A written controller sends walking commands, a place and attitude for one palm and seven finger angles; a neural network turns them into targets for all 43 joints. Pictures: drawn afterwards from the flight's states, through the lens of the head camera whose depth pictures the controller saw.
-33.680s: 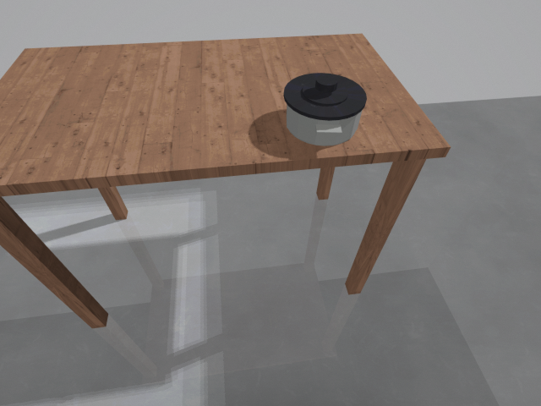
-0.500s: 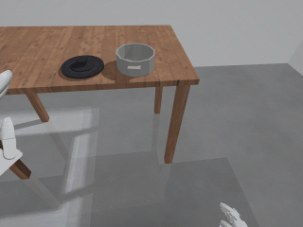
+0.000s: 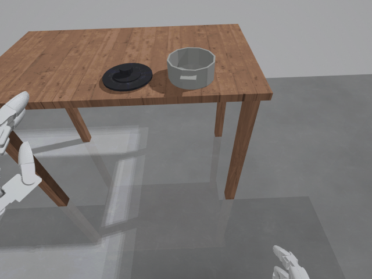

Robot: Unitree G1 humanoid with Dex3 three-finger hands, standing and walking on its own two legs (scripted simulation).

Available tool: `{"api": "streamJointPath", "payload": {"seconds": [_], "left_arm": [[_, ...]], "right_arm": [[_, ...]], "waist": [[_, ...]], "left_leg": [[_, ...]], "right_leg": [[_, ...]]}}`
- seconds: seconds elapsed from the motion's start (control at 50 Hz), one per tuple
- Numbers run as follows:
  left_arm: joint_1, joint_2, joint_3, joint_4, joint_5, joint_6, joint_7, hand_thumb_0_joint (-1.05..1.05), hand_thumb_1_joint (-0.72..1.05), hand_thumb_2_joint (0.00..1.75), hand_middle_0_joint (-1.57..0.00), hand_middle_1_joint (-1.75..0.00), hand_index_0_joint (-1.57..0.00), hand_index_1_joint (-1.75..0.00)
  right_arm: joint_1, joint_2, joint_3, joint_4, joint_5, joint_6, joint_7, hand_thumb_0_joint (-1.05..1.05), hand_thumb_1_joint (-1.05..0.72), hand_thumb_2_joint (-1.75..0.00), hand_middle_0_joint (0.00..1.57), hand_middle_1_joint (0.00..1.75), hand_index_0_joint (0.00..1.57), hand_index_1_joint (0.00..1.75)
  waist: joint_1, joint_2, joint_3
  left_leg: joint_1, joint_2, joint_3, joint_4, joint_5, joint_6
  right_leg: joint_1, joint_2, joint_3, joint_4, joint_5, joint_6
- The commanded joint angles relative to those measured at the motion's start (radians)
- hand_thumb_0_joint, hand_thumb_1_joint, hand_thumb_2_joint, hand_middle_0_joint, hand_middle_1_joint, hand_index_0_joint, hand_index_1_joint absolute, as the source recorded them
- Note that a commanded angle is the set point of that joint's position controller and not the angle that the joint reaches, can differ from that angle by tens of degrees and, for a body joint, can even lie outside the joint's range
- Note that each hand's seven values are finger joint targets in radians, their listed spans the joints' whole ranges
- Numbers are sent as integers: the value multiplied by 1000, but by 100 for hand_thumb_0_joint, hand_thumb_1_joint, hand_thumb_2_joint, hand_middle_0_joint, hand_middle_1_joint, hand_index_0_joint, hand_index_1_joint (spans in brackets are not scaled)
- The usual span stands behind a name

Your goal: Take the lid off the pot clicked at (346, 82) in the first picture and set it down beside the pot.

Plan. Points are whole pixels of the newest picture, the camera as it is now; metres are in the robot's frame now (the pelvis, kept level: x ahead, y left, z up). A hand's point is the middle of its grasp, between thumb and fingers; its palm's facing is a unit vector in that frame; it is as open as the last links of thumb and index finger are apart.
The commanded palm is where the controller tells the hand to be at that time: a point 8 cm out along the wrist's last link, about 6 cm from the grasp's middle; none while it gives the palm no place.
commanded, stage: stop stepping back and stand still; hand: left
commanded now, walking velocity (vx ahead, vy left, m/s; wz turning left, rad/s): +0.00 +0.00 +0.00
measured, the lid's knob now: (126, 69) +0.77 +0.26 +0.06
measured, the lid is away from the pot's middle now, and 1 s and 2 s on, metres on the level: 0.24 0.24 0.24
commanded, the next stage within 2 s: let the arm hang, fingers relaxed in 0.28 s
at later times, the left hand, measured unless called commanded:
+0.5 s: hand out of the picture +0.00 +0.19 -0.16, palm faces +0.07 -0.97 -0.23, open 7.2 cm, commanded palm none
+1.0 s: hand out of the picture +0.09 +0.20 -0.15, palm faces +0.03 -0.97 -0.23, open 7.2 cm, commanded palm none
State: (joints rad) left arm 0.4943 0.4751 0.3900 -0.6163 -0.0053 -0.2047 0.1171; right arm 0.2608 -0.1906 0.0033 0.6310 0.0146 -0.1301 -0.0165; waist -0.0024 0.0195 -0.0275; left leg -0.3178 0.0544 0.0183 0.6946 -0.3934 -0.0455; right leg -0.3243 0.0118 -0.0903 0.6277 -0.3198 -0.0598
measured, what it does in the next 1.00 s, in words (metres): steps on the spot: left foot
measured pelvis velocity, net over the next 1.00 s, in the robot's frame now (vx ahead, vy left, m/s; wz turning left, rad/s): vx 0.04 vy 0.02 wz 0.00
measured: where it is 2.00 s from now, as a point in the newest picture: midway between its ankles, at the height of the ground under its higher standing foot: outside the picture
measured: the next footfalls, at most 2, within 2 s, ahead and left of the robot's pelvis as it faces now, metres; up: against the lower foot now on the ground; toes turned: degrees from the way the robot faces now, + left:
left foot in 0.30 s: +0.06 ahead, +0.14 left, +0.00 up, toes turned +5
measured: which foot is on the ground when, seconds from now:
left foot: up 0.00-0.28, down 0.30-1.00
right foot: down 0.00-1.00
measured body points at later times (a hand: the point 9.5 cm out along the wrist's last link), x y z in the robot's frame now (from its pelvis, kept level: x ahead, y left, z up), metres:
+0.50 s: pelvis +0.03 +0.00 +0.01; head +0.07 -0.01 +0.46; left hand +0.00 +0.24 -0.14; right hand +0.04 -0.25 -0.14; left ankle +0.02 +0.14 -0.72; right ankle +0.01 -0.07 -0.72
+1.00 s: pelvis +0.04 +0.02 +0.02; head +0.05 +0.01 +0.47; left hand +0.09 +0.25 -0.13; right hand +0.03 -0.19 -0.15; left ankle +0.02 +0.14 -0.72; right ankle +0.01 -0.07 -0.72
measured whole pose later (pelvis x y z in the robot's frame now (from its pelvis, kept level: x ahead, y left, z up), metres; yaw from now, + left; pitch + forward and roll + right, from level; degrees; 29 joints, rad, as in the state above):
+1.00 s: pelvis +0.04 +0.02 +0.02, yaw +0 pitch -1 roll +0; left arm 0.21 0.15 0.02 1.09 0.00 0.00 0.04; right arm 0.30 -0.13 -0.02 1.11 -0.01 0.02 -0.05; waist -0.02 0.03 0.03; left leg -0.15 0.03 0.08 0.44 -0.28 0.00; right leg -0.11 0.03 -0.06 0.42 -0.29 -0.04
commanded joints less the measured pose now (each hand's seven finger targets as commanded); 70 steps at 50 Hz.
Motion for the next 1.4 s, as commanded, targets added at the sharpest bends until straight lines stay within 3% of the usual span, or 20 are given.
{"api": "streamJointPath", "payload": {"seconds": [0.0,0.02,0.08,0.14,0.2,0.24,0.28,0.3,0.32,0.34,0.36,0.4,0.44,0.48,0.5,0.56,0.64,0.74,0.84,1.38], "left_arm": [[-35,-114,-251,681,49,188,-114,0,90,90,-20,-30,-20,-30],[-58,-126,-254,718,38,183,-106,0,90,90,-20,-30,-20,-30],[-164,-130,-287,867,32,195,-90,0,90,90,-20,-30,-20,-30],[-213,-108,-294,1053,39,205,-86,0,90,90,-20,-30,-20,-30],[-228,-76,-298,1212,34,202,-91,0,90,90,-20,-30,-20,-30],[-207,-109,-311,1305,17,200,-98,0,90,90,-20,-30,-20,-30],[-131,-205,-317,1354,3,204,-104,0,90,90,-20,-30,-20,-30],[-142,-189,-329,1378,4,207,-106,0,90,90,-20,-30,-20,-30],[-146,-200,-338,1398,7,205,-109,0,90,90,-20,-30,-20,-30],[-165,-204,-337,1442,14,210,-114,0,90,90,-20,-30,-20,-30],[-167,-186,-338,1473,13,210,-117,0,90,90,-20,-30,-20,-30],[-137,-174,-345,1530,9,198,-113,0,90,90,-20,-30,-20,-30],[-138,-166,-352,1579,7,184,-98,0,90,90,-20,-30,-20,-30],[-136,-163,-351,1613,6,176,-82,0,90,90,-20,-30,-20,-30],[-141,-162,-354,1624,8,178,-76,0,90,90,-20,-30,-20,-30],[-159,-197,-360,1647,5,185,-70,0,90,90,-20,-30,-20,-30],[-160,-214,-358,1667,3,190,-67,0,90,90,-20,-30,-20,-30],[-185,-235,-355,1676,5,194,-66,0,90,90,-20,-30,-20,-30],[-202,-237,-354,1682,5,195,-70,0,90,90,-20,-30,-20,-30],[-157,-268,-366,1731,8,192,-72,0,90,90,-20,-30,-20,-30]], "right_arm": [[-35,-152,-79,-21,2,62,31,0,-90,-90,20,30,20,30],[-27,-149,-66,-34,-5,87,33,0,-90,-90,20,30,20,30],[-62,-139,-58,-31,-26,138,30,0,-90,-90,20,30,20,30],[-76,-121,-63,14,-39,162,29,0,-90,-90,20,30,20,30],[-26,-104,-62,91,-36,158,27,0,-90,-90,20,30,20,30],[63,-92,-55,154,-34,142,20,0,-90,-90,20,30,20,30],[68,-180,-70,157,-48,127,-2,0,-90,-90,20,30,20,30],[48,-193,-70,149,-49,135,-10,0,-90,-90,20,30,20,30],[37,-196,-65,163,-53,141,-14,0,-90,-90,20,30,20,30],[6,-182,-65,181,-49,136,-16,0,-90,-90,20,30,20,30],[5,-156,-59,192,-42,134,-17,0,-90,-90,20,30,20,30],[29,-103,-48,228,-29,131,-20,0,-90,-90,20,30,20,30],[76,-78,-48,263,-21,131,-22,0,-90,-90,20,30,20,30],[109,-63,-48,302,-18,140,-22,0,-90,-90,20,30,20,30],[114,-52,-47,316,-17,144,-20,0,-90,-90,20,30,20,30],[122,-42,-41,360,-20,148,-22,0,-90,-90,20,30,20,30],[114,-38,-39,398,-22,142,-29,0,-90,-90,20,30,20,30],[106,-28,-39,426,-25,139,-32,0,-90,-90,20,30,20,30],[105,-23,-39,442,-29,137,-31,0,-90,-90,20,30,20,30],[115,-11,-38,473,-25,133,-31,0,-90,-90,20,30,20,30]], "waist": [[-20,-282,-101],[-3,-327,-78],[-14,-373,0],[-22,-298,71],[-38,-124,65],[-59,38,22],[-21,360,-10],[-20,326,4],[-11,222,5],[4,326,31],[5,344,39],[11,172,-4],[-10,-46,-27],[-17,-161,-19],[-22,-171,1],[-28,-112,32],[-14,-44,41],[-10,-48,72],[-10,6,84],[-17,-14,111]], "left_leg": [[-220,-3,-2,350,-234,36],[-267,-12,2,420,-204,46],[-258,-30,21,450,-151,56],[-165,-20,29,300,-129,55],[-23,-15,46,65,-39,54],[142,-18,10,-171,136,68],[166,210,-307,-311,230,194],[115,254,-357,-368,170,242],[8,232,-322,-382,71,236],[-26,172,-264,-400,42,188],[-31,140,-206,-377,106,153],[11,86,-102,-264,293,108],[59,32,-18,-159,301,71],[27,2,11,-139,183,56],[32,3,14,-143,162,58],[102,29,-1,-215,279,70],[145,55,-8,-237,396,78],[152,64,-18,-274,403,82],[151,66,-27,-302,365,85],[178,68,-38,-345,289,96]], "right_leg": [[124,-330,273,-140,599,-119],[167,-303,242,-142,605,-134],[130,-263,173,-194,610,-118],[48,-259,190,-265,381,-117],[23,-250,209,-289,164,-103],[-9,-197,186,-184,115,-44],[-72,-52,51,-31,-48,49],[-44,-22,65,39,-157,56],[40,-9,102,25,-177,56],[64,-13,61,-35,-95,47],[103,-20,56,-85,1,46],[189,-61,106,-185,197,41],[221,-146,187,-243,398,25],[281,-200,230,-276,594,33],[269,-203,224,-281,614,35],[218,-151,151,-263,552,49],[205,-119,124,-251,498,52],[193,-110,112,-259,422,37],[186,-106,119,-272,335,25],[125,-98,129,-298,211,28]]}}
